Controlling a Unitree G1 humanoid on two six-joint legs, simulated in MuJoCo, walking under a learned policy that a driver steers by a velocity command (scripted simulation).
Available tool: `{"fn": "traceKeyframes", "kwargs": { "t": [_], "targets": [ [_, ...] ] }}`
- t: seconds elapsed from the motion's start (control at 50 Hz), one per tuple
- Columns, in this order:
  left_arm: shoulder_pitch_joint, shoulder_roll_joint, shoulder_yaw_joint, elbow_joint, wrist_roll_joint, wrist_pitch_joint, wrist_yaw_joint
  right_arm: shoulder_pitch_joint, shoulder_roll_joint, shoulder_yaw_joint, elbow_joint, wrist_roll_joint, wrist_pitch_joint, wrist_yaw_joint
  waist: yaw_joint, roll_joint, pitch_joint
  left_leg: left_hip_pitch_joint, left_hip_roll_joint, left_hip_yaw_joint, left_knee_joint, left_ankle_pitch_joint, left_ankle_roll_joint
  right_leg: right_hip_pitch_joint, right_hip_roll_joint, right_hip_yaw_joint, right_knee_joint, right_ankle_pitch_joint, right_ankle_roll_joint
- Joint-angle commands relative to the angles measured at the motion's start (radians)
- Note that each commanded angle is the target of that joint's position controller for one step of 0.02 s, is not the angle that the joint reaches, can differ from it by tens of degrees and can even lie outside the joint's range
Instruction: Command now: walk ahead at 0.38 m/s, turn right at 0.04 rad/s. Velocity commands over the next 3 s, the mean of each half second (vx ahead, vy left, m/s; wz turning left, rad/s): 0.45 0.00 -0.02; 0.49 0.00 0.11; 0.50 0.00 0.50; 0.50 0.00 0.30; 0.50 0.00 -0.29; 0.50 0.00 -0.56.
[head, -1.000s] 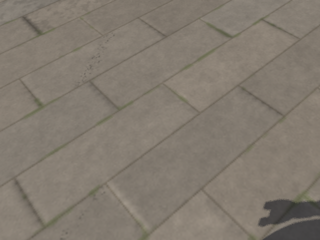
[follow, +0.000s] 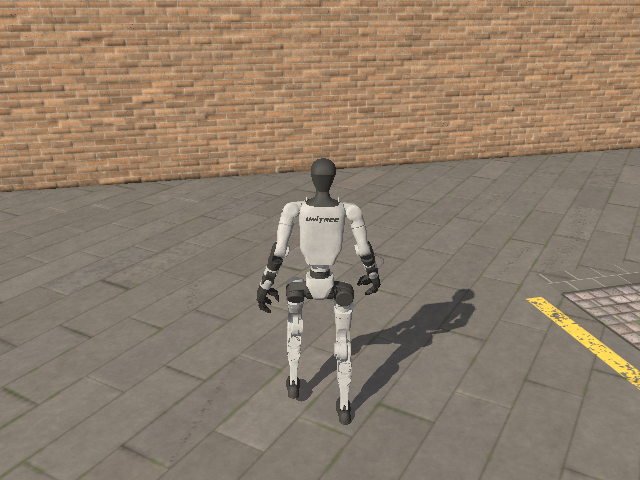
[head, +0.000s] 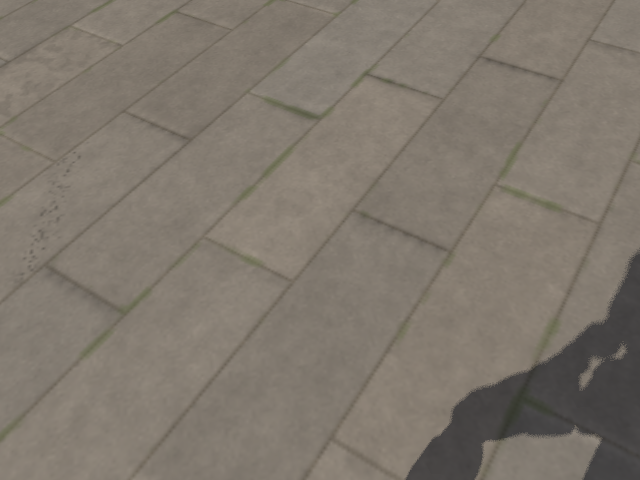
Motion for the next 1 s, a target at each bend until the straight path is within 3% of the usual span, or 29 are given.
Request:
{"fn": "traceKeyframes", "kwargs": {
  "t": [0.02, 0.06, 0.12, 0.16, 0.18, 0.2, 0.22, 0.24, 0.26, 0.28, 0.32, 0.36, 0.44, 0.54, 0.6, 0.64, 0.68, 0.7, 0.72, 0.74, 0.76, 0.78, 0.8, 0.82, 0.84, 0.86, 0.9, 0.94, 1.0],
  "targets": [
    [-0.021, 0.176, 0.038, -0.06, -0.002, -0.014, 0.002, -0.176, -0.008, 0.013, -0.109, -0.004, -0.021, 0.018, 0.027, -0.162, 0.086, -0.066, -0.004, 0.022, -0.17, 0.129, -0.022, -0.047, -0.193, 0.126, -0.141, 0.114, -0.171],
    [0.008, 0.201, 0.044, -0.054, -0.007, -0.017, -0.001, -0.199, -0.027, 0.013, -0.124, 0.003, -0.015, 0.021, 0.031, -0.167, 0.095, 0.008, -0.019, 0.025, -0.231, 0.166, -0.02, -0.088, -0.217, 0.125, -0.143, 0.103, -0.169],
    [0.0, 0.218, 0.05, -0.051, -0.016, -0.018, -0.002, -0.168, -0.075, 0.002, -0.131, 0.01, -0.011, 0.02, -0.013, -0.167, 0.104, 0.079, -0.019, 0.006, -0.29, 0.178, 0.016, -0.069, -0.265, 0.132, -0.12, 0.137, -0.146],
    [-0.014, 0.215, 0.046, -0.055, -0.01, -0.012, -0.001, -0.032, -0.116, -0.021, -0.098, 0.006, -0.008, 0.01, -0.096, -0.15, 0.026, 0.265, -0.059, 0.035, -0.314, 0.152, 0.051, -0.076, -0.228, 0.075, 0.058, 0.395, -0.107],
    [-0.002, 0.183, 0.034, -0.057, -0.002, -0.01, 0.0, 0.115, -0.154, -0.043, -0.058, 0.008, -0.006, 0.0, -0.16, -0.117, -0.068, 0.462, -0.052, 0.023, -0.316, 0.141, 0.08, -0.139, -0.175, 0.021, 0.266, 0.481, -0.077],
    [0.038, 0.108, 0.008, -0.09, 0.014, -0.011, 0.002, 0.26, -0.236, -0.062, -0.039, -0.012, -0.003, -0.01, -0.189, 0.069, -0.219, 0.74, 0.17, -0.279, -0.362, -0.006, 0.165, -0.368, -0.088, -0.04, 0.633, 0.252, -0.023],
    [0.11, 0.035, -0.012, -0.104, -0.008, -0.032, 0.006, 0.308, -0.273, -0.063, -0.022, -0.019, -0.006, 0.005, -0.148, 0.328, -0.32, 0.861, 0.332, -0.765, -0.592, -0.287, 0.279, -0.589, 0.054, 0.033, 0.9, -0.31, 0.004],
    [0.049, 0.151, 0.016, -0.099, -0.036, -0.043, 0.001, 0.233, -0.181, -0.036, -0.034, -0.011, -0.014, 0.01, -0.143, 0.199, -0.191, 0.762, 0.317, -0.751, -0.643, -0.377, 0.241, -0.695, -0.009, 0.096, 1.017, -0.277, -0.009],
    [-0.025, 0.185, 0.024, -0.115, -0.045, -0.048, -0.003, 0.161, -0.141, -0.025, -0.049, -0.008, -0.016, 0.01, -0.124, 0.127, -0.075, 0.642, 0.291, -0.599, -0.636, -0.3, 0.206, -0.728, -0.063, 0.066, 1.016, -0.185, -0.034],
    [-0.056, 0.173, 0.023, -0.116, -0.032, -0.049, 0.001, 0.098, -0.125, -0.02, -0.062, -0.015, -0.015, 0.011, -0.095, 0.043, -0.034, 0.536, 0.247, -0.488, -0.642, -0.172, 0.188, -0.689, -0.107, 0.045, 0.975, -0.095, -0.038],
    [-0.047, 0.144, 0.026, -0.106, -0.012, -0.035, -0.001, 0.045, -0.089, -0.01, -0.071, -0.033, -0.018, 0.013, -0.048, 0.058, -0.006, 0.41, 0.177, -0.339, -0.684, -0.01, 0.179, -0.603, -0.157, 0.045, 0.901, 0.006, -0.034],
    [-0.04, 0.117, 0.023, -0.101, -0.008, -0.018, -0.002, 0.053, -0.083, -0.011, -0.062, -0.027, -0.029, 0.012, -0.033, 0.054, -0.002, 0.372, 0.159, -0.27, -0.723, 0.08, 0.2, -0.585, -0.163, 0.03, 0.861, 0.044, -0.02],
    [-0.165, 0.11, 0.022, -0.151, 0.009, -0.014, 0.001, 0.106, -0.105, -0.017, -0.032, -0.02, -0.029, -0.004, -0.051, 0.005, 0.052, 0.401, 0.154, -0.191, -0.765, 0.201, 0.216, -0.705, -0.169, 0.02, 0.677, 0.199, 0.024],
    [-0.336, 0.072, 0.0, -0.203, 0.002, -0.038, -0.021, 0.186, -0.127, -0.019, -0.002, -0.008, -0.012, -0.022, -0.114, 0.002, 0.082, 0.429, 0.122, -0.092, -0.766, 0.253, 0.183, -0.65, -0.119, -0.038, 0.38, 0.394, 0.03],
    [-0.418, 0.073, -0.005, -0.239, -0.006, -0.046, -0.041, 0.246, -0.13, -0.021, 0.024, -0.003, 0.004, -0.024, -0.138, 0.0, 0.1, 0.521, 0.158, -0.091, -0.73, 0.284, 0.185, -0.668, -0.096, -0.043, 0.299, 0.378, 0.014],
    [-0.445, 0.084, -0.004, -0.261, -0.008, -0.05, -0.055, 0.259, -0.135, -0.024, 0.034, 0.0, 0.016, -0.027, -0.129, 0.01, 0.099, 0.595, 0.19, -0.1, -0.686, 0.344, 0.174, -0.677, -0.085, -0.039, 0.261, 0.315, -0.011],
    [-0.412, 0.111, 0.004, -0.262, -0.008, -0.052, -0.062, 0.248, -0.15, -0.03, 0.034, 0.001, 0.026, -0.032, -0.093, 0.033, 0.065, 0.647, 0.205, -0.099, -0.619, 0.499, 0.156, -0.609, -0.059, -0.051, 0.239, 0.237, -0.039],
    [-0.356, 0.135, 0.015, -0.25, -0.007, -0.051, -0.06, 0.234, -0.163, -0.034, 0.03, -0.002, 0.03, -0.034, -0.057, 0.054, 0.019, 0.659, 0.197, -0.09, -0.543, 0.674, 0.144, -0.516, -0.028, -0.074, 0.239, 0.198, -0.057],
    [-0.226, 0.169, 0.035, -0.215, -0.007, -0.05, -0.053, 0.215, -0.161, -0.031, 0.025, -0.005, 0.038, -0.035, 0.018, 0.053, -0.068, 0.637, 0.159, -0.055, -0.382, 0.823, 0.122, -0.335, 0.006, -0.106, 0.215, 0.211, -0.087],
    [-0.053, 0.221, 0.056, -0.171, -0.001, -0.047, -0.041, 0.215, -0.134, -0.017, 0.01, -0.015, 0.04, -0.038, 0.09, 0.031, -0.2, 0.488, 0.113, -0.026, -0.15, 0.725, 0.09, -0.041, -0.058, -0.045, 0.255, 0.239, -0.131],
    [0.068, 0.324, 0.081, -0.151, 0.023, -0.041, -0.035, 0.334, -0.022, 0.017, -0.018, -0.02, 0.021, -0.03, 0.059, -0.176, -0.369, 0.069, -0.034, 0.012, 0.256, 0.313, 0.019, 0.387, -0.329, 0.396, 0.254, 0.097, -0.283],
    [0.089, 0.254, 0.061, -0.143, 0.012, -0.038, -0.036, 0.331, -0.018, 0.023, 0.005, -0.006, -0.001, -0.024, 0.07, -0.263, -0.446, -0.105, -0.121, -0.13, 0.434, -0.291, 0.013, 0.459, -0.42, 0.702, 0.081, -0.019, -0.321],
    [0.022, 0.198, 0.041, -0.15, 0.006, -0.038, -0.034, 0.238, -0.117, -0.005, -0.024, 0.028, -0.016, -0.018, 0.076, -0.194, -0.275, -0.203, -0.06, -0.176, 0.5, -0.263, 0.029, 0.332, -0.393, 0.571, 0.049, -0.08, -0.263],
    [-0.055, 0.172, 0.032, -0.161, 0.006, -0.037, -0.031, 0.163, -0.123, -0.006, -0.047, 0.038, -0.02, -0.018, 0.048, -0.133, -0.153, -0.204, -0.004, -0.139, 0.463, -0.173, 0.037, 0.17, -0.359, 0.413, 0.024, -0.025, -0.227],
    [-0.116, 0.142, 0.023, -0.16, 0.012, -0.041, -0.034, 0.129, -0.11, -0.008, -0.052, 0.024, -0.016, -0.022, 0.013, -0.08, -0.069, -0.17, 0.035, -0.125, 0.39, -0.099, 0.032, 0.024, -0.315, 0.306, -0.02, 0.045, -0.206],
    [-0.157, 0.115, 0.017, -0.161, 0.019, -0.052, -0.036, 0.149, -0.103, -0.016, -0.043, 0.014, 0.0, -0.026, -0.026, -0.109, -0.04, -0.109, 0.069, -0.134, 0.335, -0.044, 0.028, -0.063, -0.279, 0.221, -0.056, 0.094, -0.185],
    [-0.186, 0.109, 0.021, -0.148, 0.023, -0.067, -0.039, 0.205, -0.059, -0.013, -0.018, 0.014, 0.031, -0.027, -0.059, -0.125, -0.02, -0.033, 0.081, -0.133, 0.314, 0.008, 0.01, -0.16, -0.25, 0.12, -0.115, 0.161, -0.185],
    [-0.184, 0.127, 0.028, -0.127, 0.027, -0.078, -0.036, 0.185, -0.044, -0.014, -0.031, 0.012, 0.048, -0.032, -0.069, -0.11, 0.015, -0.074, 0.084, -0.146, 0.277, 0.069, -0.007, -0.186, -0.247, 0.038, -0.148, 0.236, -0.188],
    [-0.164, 0.14, 0.033, -0.102, 0.031, -0.076, -0.021, 0.113, -0.04, -0.017, -0.061, 0.005, 0.043, -0.031, -0.054, -0.094, 0.042, -0.151, 0.073, -0.159, 0.13, 0.227, -0.022, -0.143, -0.229, -0.064, -0.159, 0.313, -0.175]
  ]
}}
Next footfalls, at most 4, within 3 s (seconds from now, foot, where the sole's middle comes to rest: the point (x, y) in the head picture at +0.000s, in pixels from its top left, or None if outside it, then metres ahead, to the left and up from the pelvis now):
0.18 left None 0.23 0.15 -0.78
0.74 right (397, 453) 0.56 -0.07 -0.78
1.30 left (283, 339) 0.84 0.19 -0.78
1.78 right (320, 232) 1.18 0.12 -0.78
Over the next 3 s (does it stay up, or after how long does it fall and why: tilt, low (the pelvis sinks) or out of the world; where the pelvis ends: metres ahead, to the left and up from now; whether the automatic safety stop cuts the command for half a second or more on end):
stays up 1.58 0.33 0.00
